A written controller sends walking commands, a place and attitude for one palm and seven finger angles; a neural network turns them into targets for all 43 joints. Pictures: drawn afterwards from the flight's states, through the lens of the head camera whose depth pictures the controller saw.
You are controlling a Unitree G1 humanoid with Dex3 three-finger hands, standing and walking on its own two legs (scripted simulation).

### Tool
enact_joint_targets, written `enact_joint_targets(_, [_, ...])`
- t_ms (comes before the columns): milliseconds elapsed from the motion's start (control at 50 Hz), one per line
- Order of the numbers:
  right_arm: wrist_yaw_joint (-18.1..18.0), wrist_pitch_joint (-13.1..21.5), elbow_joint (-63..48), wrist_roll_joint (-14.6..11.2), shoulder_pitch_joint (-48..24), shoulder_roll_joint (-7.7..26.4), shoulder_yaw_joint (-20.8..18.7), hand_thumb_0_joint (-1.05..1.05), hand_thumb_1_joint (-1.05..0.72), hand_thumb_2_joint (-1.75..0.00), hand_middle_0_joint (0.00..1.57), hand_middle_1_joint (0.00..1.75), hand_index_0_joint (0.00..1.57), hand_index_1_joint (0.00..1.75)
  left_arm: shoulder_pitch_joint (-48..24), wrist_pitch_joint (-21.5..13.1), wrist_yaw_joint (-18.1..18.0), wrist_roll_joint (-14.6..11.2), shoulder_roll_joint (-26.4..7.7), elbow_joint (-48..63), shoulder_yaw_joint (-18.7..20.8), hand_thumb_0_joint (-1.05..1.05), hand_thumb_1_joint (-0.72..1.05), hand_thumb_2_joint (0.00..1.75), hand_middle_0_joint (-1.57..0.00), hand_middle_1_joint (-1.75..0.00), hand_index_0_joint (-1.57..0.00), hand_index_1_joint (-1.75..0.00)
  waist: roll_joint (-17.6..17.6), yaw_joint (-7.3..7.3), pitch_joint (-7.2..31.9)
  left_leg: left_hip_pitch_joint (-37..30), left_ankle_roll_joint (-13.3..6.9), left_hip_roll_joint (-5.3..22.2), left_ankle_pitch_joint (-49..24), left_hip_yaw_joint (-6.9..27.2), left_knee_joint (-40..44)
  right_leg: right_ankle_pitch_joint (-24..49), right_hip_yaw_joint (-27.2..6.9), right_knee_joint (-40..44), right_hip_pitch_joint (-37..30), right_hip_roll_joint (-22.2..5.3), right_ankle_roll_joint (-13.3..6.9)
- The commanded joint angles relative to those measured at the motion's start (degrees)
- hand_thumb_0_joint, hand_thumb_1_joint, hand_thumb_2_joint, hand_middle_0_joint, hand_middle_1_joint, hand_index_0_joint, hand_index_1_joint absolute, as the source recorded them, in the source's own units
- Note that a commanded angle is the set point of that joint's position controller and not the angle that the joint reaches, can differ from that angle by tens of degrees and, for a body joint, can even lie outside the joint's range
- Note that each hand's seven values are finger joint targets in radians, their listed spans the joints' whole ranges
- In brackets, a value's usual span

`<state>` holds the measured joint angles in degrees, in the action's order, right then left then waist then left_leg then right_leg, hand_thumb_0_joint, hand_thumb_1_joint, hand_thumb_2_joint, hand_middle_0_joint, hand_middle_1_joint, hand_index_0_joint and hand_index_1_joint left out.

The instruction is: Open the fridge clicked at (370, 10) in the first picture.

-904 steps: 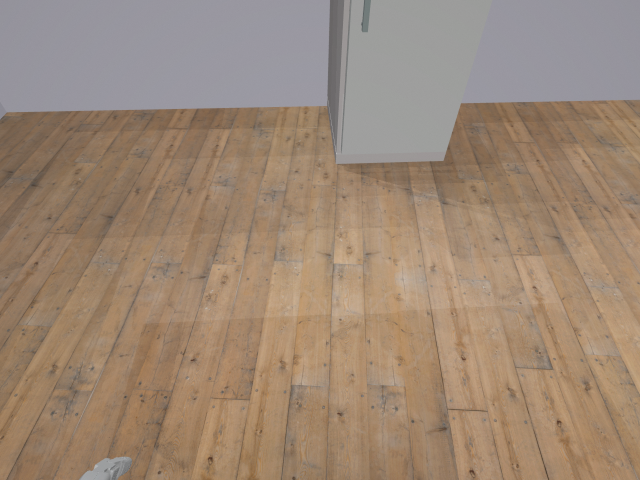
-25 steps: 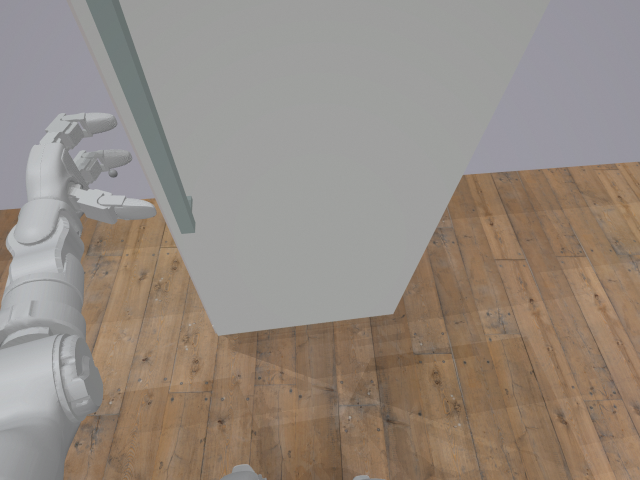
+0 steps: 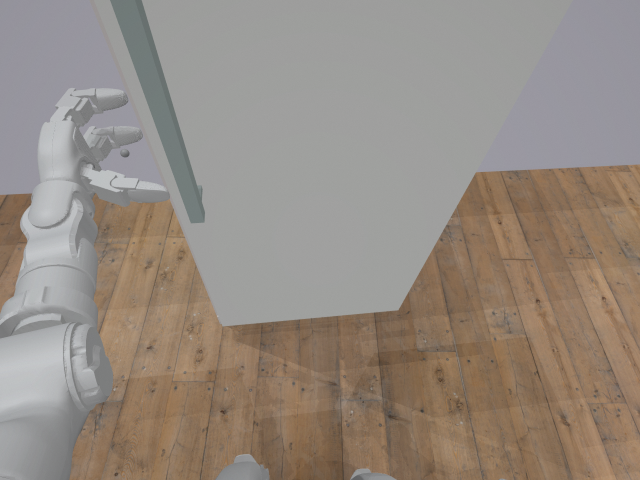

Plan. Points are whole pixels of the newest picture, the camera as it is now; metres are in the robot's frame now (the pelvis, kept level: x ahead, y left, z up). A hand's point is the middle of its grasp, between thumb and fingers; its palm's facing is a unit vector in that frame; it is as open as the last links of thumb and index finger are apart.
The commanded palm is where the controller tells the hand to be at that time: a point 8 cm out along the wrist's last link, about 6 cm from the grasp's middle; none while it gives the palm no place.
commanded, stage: move the hooked fingers beside the handle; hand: left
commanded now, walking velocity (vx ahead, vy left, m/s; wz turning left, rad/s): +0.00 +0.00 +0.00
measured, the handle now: (168, 109) +0.53 +0.17 +0.15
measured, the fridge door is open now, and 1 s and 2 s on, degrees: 0 0 0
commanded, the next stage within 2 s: feel for the door with the fingertips in 0.08 s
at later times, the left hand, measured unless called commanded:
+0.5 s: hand (143, 159) +0.47 +0.20 +0.12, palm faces +0.09 -1.00 +0.00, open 14.0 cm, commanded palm +0.44 +0.24 +0.12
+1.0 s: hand (142, 147) +0.49 +0.20 +0.13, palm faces +0.10 -0.99 +0.02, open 13.8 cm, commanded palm +0.47 +0.24 +0.12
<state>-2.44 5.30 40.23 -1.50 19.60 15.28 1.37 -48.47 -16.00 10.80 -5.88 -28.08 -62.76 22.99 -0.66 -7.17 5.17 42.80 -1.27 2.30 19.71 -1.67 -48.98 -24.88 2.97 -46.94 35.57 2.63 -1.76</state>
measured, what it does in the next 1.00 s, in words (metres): stands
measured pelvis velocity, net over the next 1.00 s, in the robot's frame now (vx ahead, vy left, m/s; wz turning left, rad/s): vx -0.01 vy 0.00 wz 0.01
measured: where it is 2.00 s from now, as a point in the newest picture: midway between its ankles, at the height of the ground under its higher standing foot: outside the picture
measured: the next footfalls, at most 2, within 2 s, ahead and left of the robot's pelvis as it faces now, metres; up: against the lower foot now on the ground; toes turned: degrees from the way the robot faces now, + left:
none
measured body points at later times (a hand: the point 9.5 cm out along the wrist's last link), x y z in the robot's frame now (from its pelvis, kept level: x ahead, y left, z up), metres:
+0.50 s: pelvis +0.00 +0.00 +0.00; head +0.07 +0.01 +0.45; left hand +0.46 +0.25 +0.12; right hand +0.04 -0.28 -0.11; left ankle +0.04 +0.10 -0.70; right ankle -0.02 -0.10 -0.70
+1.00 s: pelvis -0.01 +0.00 +0.00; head +0.07 +0.01 +0.44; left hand +0.48 +0.25 +0.13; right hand +0.01 -0.28 -0.12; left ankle +0.04 +0.10 -0.70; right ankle -0.02 -0.10 -0.70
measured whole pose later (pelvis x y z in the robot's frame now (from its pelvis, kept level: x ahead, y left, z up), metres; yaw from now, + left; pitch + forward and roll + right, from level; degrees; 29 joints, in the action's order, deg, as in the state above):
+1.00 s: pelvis -0.01 +0.00 +0.00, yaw +0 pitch +14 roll -2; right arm -2.0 5.3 42.0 -1.2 22.1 15.8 1.0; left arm -53.4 -14.8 9.7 -6.0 -27.8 -67.7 21.4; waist -1.5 -7.9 5.6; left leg 44.7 -1.0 2.3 19.0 -0.9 -49.4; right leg -24.4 3.6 -47.5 37.3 2.8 -2.0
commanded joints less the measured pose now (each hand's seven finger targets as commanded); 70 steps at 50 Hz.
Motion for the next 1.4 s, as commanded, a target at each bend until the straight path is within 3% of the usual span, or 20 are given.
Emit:
enact_joint_targets(0, [-0.9,0.9,-4.3,-0.1,6.8,10.4,-3.9,0.0,-0.9,-0.9,0.2,0.3,0.2,0.3,-24.4,-1.1,1.5,-0.7,-14.9,8.1,0.5,0.0,-0.5,0.3,-0.3,-1.2,-0.3,-1.2,-5.0,-0.05,21.4,-21.8,-0.3,-1.1,-15.3,4.0,4.1,20.1,-2.7,6.5,-0.9,0.6,0.9])
enact_joint_targets(160, [-1.0,0.7,-4.6,-0.3,6.9,10.1,-4.3,0.0,-0.9,-0.9,0.2,0.3,0.2,0.3,-24.6,-2.5,1.9,-2.3,-15.7,14.8,1.5,0.0,-0.5,0.3,-0.3,-1.2,-0.3,-1.2,-3.1,0.18,22.4,-21.9,-0.6,-1.0,-16.6,3.9,4.0,22.5,-3.2,6.9,-3.0,0.8,1.1])
enact_joint_targets(200, [-0.9,0.9,-4.7,-0.3,6.7,9.9,-4.4,0.0,-0.9,-0.9,0.2,0.3,0.2,0.3,-24.6,-3.1,1.5,-2.6,-13.8,16.4,0.6,0.0,-0.5,0.3,-0.3,-1.2,-0.3,-1.2,-4.3,0.16,23.0,-23.1,-0.6,-1.2,-17.2,3.7,3.7,22.6,-3.2,6.8,-2.8,1.0,1.0])
enact_joint_targets(320, [-0.9,0.6,-3.9,-0.3,6.7,9.8,-4.2,0.0,-0.9,-0.9,0.2,0.3,0.2,0.3,-24.2,-1.1,0.6,-1.6,-14.6,12.5,0.7,0.0,-0.5,0.3,-0.3,-1.2,-0.3,-1.2,-4.1,-0.08,20.0,-19.9,-0.7,-1.3,-13.8,3.5,4.4,20.6,-3.5,7.4,-2.4,0.4,1.2])
enact_joint_targets(380, [-0.5,1.1,-4.7,-0.2,6.0,9.3,-4.3,0.0,-0.9,-0.9,0.2,0.3,0.2,0.3,-24.7,-2.1,-0.3,-1.4,-12.0,18.2,-0.8,0.0,-0.5,0.3,-0.3,-1.2,-0.3,-1.2,-9.0,0.77,23.8,-25.1,-0.2,-1.2,-17.1,3.8,4.1,21.6,-3.0,6.7,-1.8,0.7,0.8])
enact_joint_targets(420, [-0.3,1.4,-4.7,0.0,5.9,9.3,-4.6,0.0,-0.9,-0.9,0.2,0.3,0.2,0.3,-23.9,-2.9,-1.0,-2.0,-11.4,21.7,-0.7,0.0,-0.5,0.3,-0.3,-1.2,-0.3,-1.2,-8.9,1.22,26.9,-27.5,0.0,-1.0,-19.8,4.2,3.6,23.2,-2.7,6.4,-2.5,1.0,0.6])
enact_joint_targets(520, [-0.2,1.4,-4.2,-0.3,5.3,9.2,-4.3,0.0,-0.9,-0.9,0.2,0.3,0.2,0.3,-21.3,-0.5,-2.3,-2.4,-7.6,15.1,-2.1,0.0,-0.5,0.3,-0.3,-1.2,-0.3,-1.2,-0.1,0.04,18.9,-20.8,-0.6,-1.4,-14.6,3.5,4.9,21.9,-2.7,7.7,-2.9,0.9,1.3])
enact_joint_targets(560, [-0.3,1.0,-4.3,-0.3,5.4,9.5,-4.2,0.0,-0.9,-0.9,0.2,0.3,0.2,0.3,-21.2,0.5,-3.0,-1.6,-11.0,12.3,0.4,0.0,-0.5,0.3,-0.3,-1.2,-0.3,-1.2,1.0,0.41,16.9,-17.8,-0.8,-1.7,-12.4,3.0,5.2,21.2,-3.5,8.3,-3.8,0.4,1.5])
enact_joint_targets(600, [-0.5,0.9,-4.3,-0.1,5.4,9.6,-3.9,0.0,-0.9,-0.9,0.2,0.3,0.2,0.3,-24.3,0.0,-3.7,-0.5,-14.4,12.4,2.1,0.0,-0.5,0.3,-0.3,-1.2,-0.3,-1.2,-1.3,0.52,16.7,-17.0,-0.8,-2.0,-11.3,2.8,4.9,20.3,-4.3,8.3,-4.0,0.1,1.5])
enact_joint_targets(660, [-0.3,1.4,-4.2,0.2,5.0,8.6,-3.6,0.0,-0.9,-0.9,0.2,0.3,0.2,0.3,-28.5,-2.9,-3.8,0.6,-11.2,14.6,-1.6,0.0,-0.5,0.3,-0.3,-1.2,-0.3,-1.2,-5.5,-0.67,19.1,-20.6,-0.6,-1.7,-12.7,3.2,4.0,20.3,-4.2,7.4,-1.6,0.2,1.2])
enact_joint_targets(720, [-0.4,1.8,-3.4,0.4,5.7,9.3,-3.9,0.0,-0.9,-0.9,0.2,0.3,0.2,0.3,-31.2,-5.0,-3.2,0.1,-12.9,13.2,-0.6,0.0,-0.5,0.3,-0.3,-1.2,-0.3,-1.2,-3.3,-1.5,21.5,-21.1,-0.4,-1.3,-12.2,4.2,3.4,18.5,-3.9,6.8,-0.4,0.5,1.2])
enact_joint_targets(760, [-0.4,2.1,-2.9,0.2,5.8,9.4,-3.9,0.0,-0.9,-0.9,0.2,0.3,0.2,0.3,-32.5,-4.5,-2.1,-0.6,-11.1,9.9,-2.1,0.0,-0.5,0.3,-0.3,-1.2,-0.3,-1.2,-2.6,-2.35,20.5,-19.7,-0.4,-1.3,-10.0,4.3,3.4,16.6,-3.9,7.1,0.6,0.5,1.4])
enact_joint_targets(920, [-0.2,1.6,-2.9,0.5,7.9,10.2,-4.1,0.0,-0.9,-0.9,0.2,0.3,0.2,0.3,-32.2,-2.0,-1.3,-0.4,-13.1,7.5,-0.6,0.0,-0.5,0.3,-0.3,-1.2,-0.3,-1.2,-4.0,-1.6,23.9,-20.6,-0.4,-1.2,-13.2,4.6,3.1,18.4,-3.3,6.5,0.6,0.5,1.1])
enact_joint_targets(960, [-0.1,1.6,-2.5,0.5,8.1,9.8,-3.9,0.0,-0.9,-0.9,0.2,0.3,0.2,0.3,-33.2,-2.1,-1.6,-0.1,-10.5,6.1,-2.6,0.0,-0.5,0.3,-0.3,-1.2,-0.3,-1.2,-3.0,-2.6,20.7,-19.6,-0.4,-1.1,-11.4,4.7,3.1,16.4,-3.0,6.8,2.7,0.7,1.2])
enact_joint_targets(1020, [0.0,1.6,-1.8,0.7,8.8,10.4,-4.0,0.0,-0.9,-0.9,0.2,0.3,0.2,0.3,-36.7,-2.2,-2.3,0.5,-12.2,5.6,-2.2,0.0,-0.5,0.3,-0.3,-1.2,-0.3,-1.2,-3.3,-3.48,19.6,-18.5,-0.6,-1.1,-9.4,5.0,3.3,14.3,-3.3,7.1,4.0,0.6,1.3])
enact_joint_targets(1100, [0.3,1.7,-2.2,1.0,9.1,10.1,-4.3,0.0,-0.9,-0.9,0.2,0.3,0.2,0.3,-34.0,-2.7,-2.5,0.7,-9.6,7.3,-3.2,0.0,-0.5,0.3,-0.3,-1.2,-0.3,-1.2,-7.3,-2.34,22.0,-22.5,-0.2,-1.0,-11.2,5.6,3.3,13.5,-2.4,6.5,5.2,0.9,0.6])
enact_joint_targets(1160, [0.5,1.5,-2.5,0.9,8.8,10.1,-4.3,0.0,-0.9,-0.9,0.2,0.3,0.2,0.3,-31.2,-2.3,-2.5,0.3,-8.5,7.3,-3.6,0.0,-0.5,0.3,-0.3,-1.2,-0.3,-1.2,-5.4,-2.12,21.8,-22.2,-0.2,-0.9,-11.0,5.4,3.6,13.4,-2.2,7.0,4.5,1.1,0.7])
enact_joint_targets(1240, [0.3,1.5,-3.0,0.7,8.3,10.0,-4.3,0.0,-0.9,-0.9,0.2,0.3,0.2,0.3,-32.0,-2.5,-3.0,-0.5,-9.2,10.4,-2.6,0.0,-0.5,0.3,-0.3,-1.2,-0.3,-1.2,-4.8,-1.69,22.3,-22.5,-0.3,-1.0,-10.7,5.5,4.2,13.6,-2.1,7.1,3.1,1.2,0.7])
enact_joint_targets(1300, [0.2,1.6,-3.5,0.8,7.8,10.0,-4.2,0.0,-0.9,-0.9,0.2,0.3,0.2,0.3,-29.6,-3.7,-4.2,-0.5,-12.8,13.0,1.0,0.0,-0.5,0.3,-0.3,-1.2,-0.3,-1.2,-5.0,-0.04,23.9,-22.2,-0.3,-1.2,-13.2,4.8,3.7,16.7,-2.4,6.5,0.2,1.3,0.6])
enact_joint_targets(1380, [0.8,1.8,-4.4,0.8,6.6,9.0,-4.2,0.0,-0.9,-0.9,0.2,0.3,0.2,0.3,-25.7,-4.5,-5.3,0.3,-8.1,16.8,-2.2,0.0,-0.5,0.3,-0.3,-1.2,-0.3,-1.2,-6.4,0.33,24.7,-24.9,0.0,-1.1,-16.2,4.6,3.7,18.9,-1.9,5.9,0.2,1.5,0.6])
